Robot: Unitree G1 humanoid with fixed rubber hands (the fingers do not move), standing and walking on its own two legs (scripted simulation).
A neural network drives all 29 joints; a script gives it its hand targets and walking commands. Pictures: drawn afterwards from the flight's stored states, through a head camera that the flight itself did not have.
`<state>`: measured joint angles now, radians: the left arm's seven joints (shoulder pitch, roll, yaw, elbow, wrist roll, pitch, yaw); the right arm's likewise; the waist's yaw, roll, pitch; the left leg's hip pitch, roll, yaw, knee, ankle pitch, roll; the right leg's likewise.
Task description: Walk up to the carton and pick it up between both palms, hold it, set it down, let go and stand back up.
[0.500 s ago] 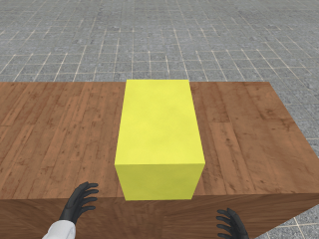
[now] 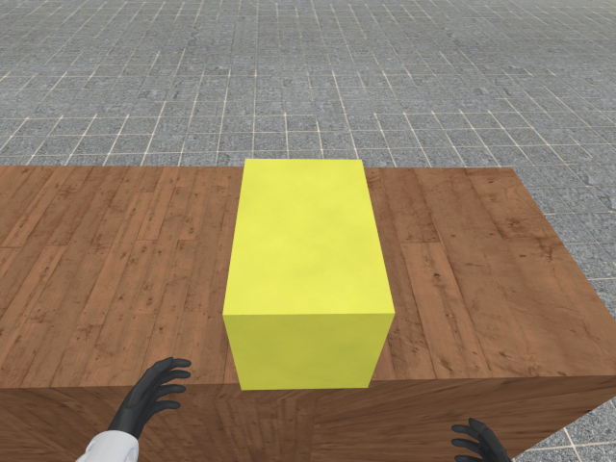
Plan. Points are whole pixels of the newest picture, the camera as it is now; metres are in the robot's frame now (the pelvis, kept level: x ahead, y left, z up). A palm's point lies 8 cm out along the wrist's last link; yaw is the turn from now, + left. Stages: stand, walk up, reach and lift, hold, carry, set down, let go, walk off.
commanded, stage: stand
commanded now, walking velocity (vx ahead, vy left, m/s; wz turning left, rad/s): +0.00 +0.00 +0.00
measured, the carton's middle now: (304, 269) +0.41 +0.03 +0.01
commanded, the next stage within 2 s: none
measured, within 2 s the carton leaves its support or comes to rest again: neither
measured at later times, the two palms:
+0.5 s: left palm (131, 423) +0.19 +0.23 -0.03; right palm out of the picture +0.14 -0.27 -0.08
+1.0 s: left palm (131, 423) +0.19 +0.23 -0.03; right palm out of the picture +0.14 -0.27 -0.08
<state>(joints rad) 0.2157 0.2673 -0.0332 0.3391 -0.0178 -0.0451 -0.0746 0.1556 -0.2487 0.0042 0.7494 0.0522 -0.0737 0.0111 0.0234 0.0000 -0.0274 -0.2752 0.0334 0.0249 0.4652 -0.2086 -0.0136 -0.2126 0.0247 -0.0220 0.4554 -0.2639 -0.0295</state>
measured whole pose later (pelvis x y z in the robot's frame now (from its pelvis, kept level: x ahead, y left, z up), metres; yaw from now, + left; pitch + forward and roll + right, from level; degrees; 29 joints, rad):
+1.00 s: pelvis +0.00 +0.00 +0.00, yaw +0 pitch +0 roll +0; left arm 0.22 0.31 -0.06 0.38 -0.01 -0.14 -0.08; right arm 0.20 -0.31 -0.01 0.74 0.05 -0.03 0.03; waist 0.02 -0.01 -0.03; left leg -0.28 0.04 0.02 0.51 -0.23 -0.01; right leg -0.21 0.03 -0.02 0.49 -0.29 -0.03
